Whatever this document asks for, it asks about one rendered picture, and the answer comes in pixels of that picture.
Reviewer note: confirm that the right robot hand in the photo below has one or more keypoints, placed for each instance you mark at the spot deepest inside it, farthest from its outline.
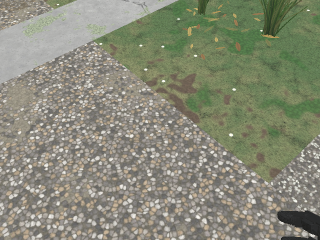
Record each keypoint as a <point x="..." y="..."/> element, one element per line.
<point x="307" y="220"/>

